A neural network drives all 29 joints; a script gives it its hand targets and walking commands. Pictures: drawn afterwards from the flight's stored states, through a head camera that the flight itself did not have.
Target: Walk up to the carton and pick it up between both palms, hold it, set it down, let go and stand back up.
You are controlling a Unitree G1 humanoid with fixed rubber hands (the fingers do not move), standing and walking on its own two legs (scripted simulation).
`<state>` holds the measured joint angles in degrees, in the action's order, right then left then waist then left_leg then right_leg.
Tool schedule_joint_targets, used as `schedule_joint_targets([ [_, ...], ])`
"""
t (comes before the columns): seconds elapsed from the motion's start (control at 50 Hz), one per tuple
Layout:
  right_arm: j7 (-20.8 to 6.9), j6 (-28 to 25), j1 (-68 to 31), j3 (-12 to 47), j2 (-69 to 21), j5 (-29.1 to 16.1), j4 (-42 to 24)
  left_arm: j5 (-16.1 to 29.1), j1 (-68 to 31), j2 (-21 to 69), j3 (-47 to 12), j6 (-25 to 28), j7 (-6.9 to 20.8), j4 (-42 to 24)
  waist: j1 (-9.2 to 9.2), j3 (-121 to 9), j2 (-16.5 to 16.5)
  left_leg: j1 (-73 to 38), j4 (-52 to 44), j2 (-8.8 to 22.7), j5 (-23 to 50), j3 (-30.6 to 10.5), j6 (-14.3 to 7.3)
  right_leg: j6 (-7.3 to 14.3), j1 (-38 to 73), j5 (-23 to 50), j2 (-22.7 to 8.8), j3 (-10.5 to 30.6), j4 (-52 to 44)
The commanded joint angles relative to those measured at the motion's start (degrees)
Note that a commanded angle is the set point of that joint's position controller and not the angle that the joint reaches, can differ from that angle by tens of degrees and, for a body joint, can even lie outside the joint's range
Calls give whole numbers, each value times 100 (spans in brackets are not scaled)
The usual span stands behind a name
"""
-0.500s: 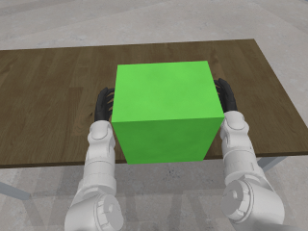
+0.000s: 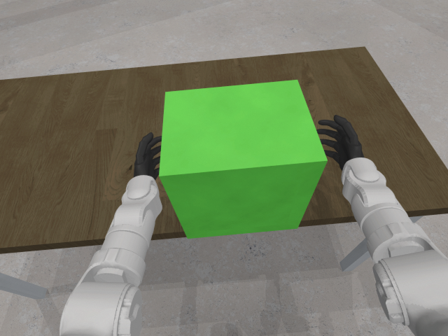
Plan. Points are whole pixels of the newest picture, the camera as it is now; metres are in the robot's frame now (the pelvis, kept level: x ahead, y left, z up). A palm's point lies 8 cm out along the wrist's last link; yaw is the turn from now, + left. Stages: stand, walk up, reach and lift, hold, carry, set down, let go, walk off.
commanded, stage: set down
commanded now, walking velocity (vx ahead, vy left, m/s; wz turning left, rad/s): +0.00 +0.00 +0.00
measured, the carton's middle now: (237, 166) +0.44 +0.01 +0.02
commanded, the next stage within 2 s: none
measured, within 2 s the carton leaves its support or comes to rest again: rests again in 0.40 s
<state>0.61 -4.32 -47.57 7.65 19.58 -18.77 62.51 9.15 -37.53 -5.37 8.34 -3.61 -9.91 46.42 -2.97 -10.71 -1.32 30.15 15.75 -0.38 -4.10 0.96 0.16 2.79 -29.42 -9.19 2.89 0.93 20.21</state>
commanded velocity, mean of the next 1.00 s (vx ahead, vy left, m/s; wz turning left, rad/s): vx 0.00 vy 0.00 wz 0.00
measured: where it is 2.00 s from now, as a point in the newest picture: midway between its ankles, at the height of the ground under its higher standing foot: outside the picture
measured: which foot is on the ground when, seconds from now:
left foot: down 0.00-1.00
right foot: down 0.00-1.00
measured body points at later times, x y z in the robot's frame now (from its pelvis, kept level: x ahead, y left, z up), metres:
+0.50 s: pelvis -0.03 +0.00 -0.01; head +0.09 -0.01 +0.42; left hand +0.42 +0.20 +0.03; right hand +0.48 -0.15 +0.05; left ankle +0.01 +0.12 -0.74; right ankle -0.02 -0.08 -0.74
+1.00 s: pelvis +0.00 +0.00 +0.00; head +0.05 -0.01 +0.45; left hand +0.40 +0.23 +0.10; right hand +0.46 -0.25 +0.12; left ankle +0.01 +0.12 -0.74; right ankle -0.02 -0.09 -0.74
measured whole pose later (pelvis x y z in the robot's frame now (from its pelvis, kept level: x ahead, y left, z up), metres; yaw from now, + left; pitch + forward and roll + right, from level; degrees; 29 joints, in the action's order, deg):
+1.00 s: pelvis +0.00 +0.00 +0.00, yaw -1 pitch +18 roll +1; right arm -7.2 8.0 -48.4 10.7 32.4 -28.0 53.9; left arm 15.6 -31.2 -13.7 6.0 -19.6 -10.1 27.0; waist -3.3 -13.3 -0.7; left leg 27.1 11.6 -0.3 -2.3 -0.6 0.5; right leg 1.9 -26.7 -6.9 3.5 2.7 16.1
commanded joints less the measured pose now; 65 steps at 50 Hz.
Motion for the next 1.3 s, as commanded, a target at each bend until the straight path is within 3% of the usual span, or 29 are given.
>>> schedule_joint_targets([
  [0.0, -238, -376, -2776, -150, 1414, -308, -878, 361, -2543, -989, -163, 426, -15, -1104, 107, -3930, 445, -2683, 775, -26, 2168, -316, 340, -668, 820, 3106, -60, 102, 352],
  [0.1, -614, -337, -3201, 178, 1740, -778, -867, 742, -2761, -1495, -272, 535, -32, -1014, 14, -4410, 611, -2468, 939, 9, 2207, -373, 261, -756, 743, 3104, -102, 169, 529],
  [0.2, -798, -147, -3397, 436, 1863, -1074, -810, 1056, -2829, -1778, -397, 514, 27, -655, -6, -4260, 845, -1928, 959, -3, 1787, -382, 148, -855, 984, 2988, -161, 249, 660],
  [0.22, -853, -124, -4469, 352, -1273, -278, -1367, 1155, -4525, -40, -823, 1634, 209, 648, -768, -2732, 1491, -552, 1372, 74, 1108, -200, -221, -990, -198, 1286, -145, -104, 453],
  [0.24, -1021, -252, -3852, 34, -1288, 262, -587, 719, -4207, 275, -640, 2093, 467, 1168, -469, -3385, 1087, -382, 1074, 178, 334, -87, -306, -869, 373, 755, -383, 160, 451],
  [0.26, -1047, -414, -3754, -194, -1195, 620, -279, 409, -4163, 32, -289, 2348, 649, 1262, -532, -3215, 1269, -111, 1017, 143, 585, -25, -321, -848, 882, 1123, -472, 272, 483],
  [0.28, -1027, -604, -3630, -342, -1007, 799, 90, 81, -4155, -120, 2, 2408, 763, 1298, -520, -3322, 1207, 105, 783, 157, 618, -49, -326, -864, 1266, 1500, -479, 421, 439],
  [0.32, -782, -980, -3752, -765, 225, 929, 288, -279, -3894, -1252, 626, 2262, 595, 1411, -645, -3799, 1173, 447, 504, 170, 750, 38, -276, -902, 1665, 2265, -415, 583, 388],
  [0.36, -394, -989, -4364, -760, 721, 803, 489, -180, -4013, -1647, 485, 2219, 273, 1755, -611, -4584, 1005, 375, 622, 179, 758, 48, -186, -843, 1748, 2687, -338, 506, 525],
  [0.38, -296, -941, -4382, -816, 577, 916, 601, -303, -4045, -1346, 343, 2133, 208, 1782, -676, -4766, 815, 63, 633, 222, 799, 41, -192, -802, 1520, 2820, -323, 451, 490],
  [0.42, -190, -908, -4375, -736, 786, 770, 799, -170, -4046, -1319, 228, 2063, 115, 1633, -559, -4847, 667, -752, 750, 240, 878, 48, 52, -668, 994, 2383, -131, 126, 339],
  [0.52, -223, -937, -4210, -542, 1185, 332, 996, 313, -3892, -1292, -302, 2079, 116, 1116, -367, -5356, 355, -1928, 1175, 208, 1911, -26, 410, -619, 168, 2431, 99, -131, 64],
  [0.62, -449, -1051, -4095, -481, 1628, 20, 1069, 605, -3695, -1397, -568, 2138, 278, 707, -246, -5339, 213, -2178, 1300, 178, 2452, -127, 528, -555, -114, 2554, 181, -129, -32],
  [0.64, -600, -864, -3895, -702, 2436, -393, 622, 1141, -3315, -1441, -1093, 1696, 67, -316, 444, -5803, -672, -2778, 1270, 69, 2993, -453, 885, -312, -502, 2368, 58, 98, 175],
  [0.66, -706, -690, -3856, -547, 2347, -548, 403, 1106, -3176, -1657, -1008, 1360, 13, -600, 117, -5960, -322, -3234, 1475, 58, 3305, -448, 765, -368, -884, 2125, 105, 79, 191],
  [0.74, -1062, -20, -3529, -424, 2414, -615, -889, 976, -2471, -1770, -763, 146, -34, -2081, 56, -5680, 582, -2924, 1208, -45, 3405, -482, 467, -668, 281, 2994, 142, 16, 277],
  [0.84, -1058, 444, -2983, -151, 2438, -902, -2017, 676, -1719, -1834, -211, -653, -8, -3276, -17, -5279, 1023, -2460, 457, -160, 3495, -466, 240, -905, 2428, 5053, 32, 174, 418],
  [0.88, -952, 605, -2935, -85, 2417, -969, -2154, 603, -1721, -1880, 3, -922, 4, -3392, -32, -4817, 1064, -2257, 230, -208, 3234, -433, 208, -936, 2842, 5316, -8, 231, 391],
  [0.94, -772, 927, -3095, -24, 2292, -993, -2175, 586, -2059, -1906, 153, -1329, -15, -3332, -50, -4024, 1001, -2260, 50, -230, 2714, -393, 182, -942, 2791, 4894, -58, 300, 223],
  [1.08, -538, 2001, -4006, -169, 2093, -670, -1400, 595, -3340, -2126, 225, -2380, -174, -2510, -235, -2514, 619, -2831, 186, -131, 1325, -277, 133, -833, 1515, 2249, -153, 340, -251],
  [1.14, -544, 2264, -4247, -273, 2087, -498, -1164, 624, -3579, -2194, 190, -2641, -204, -2121, -263, -2323, 632, -2939, 305, -91, 1030, -244, 102, -807, 1342, 1499, -138, 302, -379],
  [1.28, -581, 2463, -3993, -559, 2227, -231, -1262, 670, -3572, -2326, 105, -2796, -102, -2334, -90, -2639, 477, -2997, 208, -78, 951, -224, 102, -744, 1792, 1404, -90, 215, -486],
])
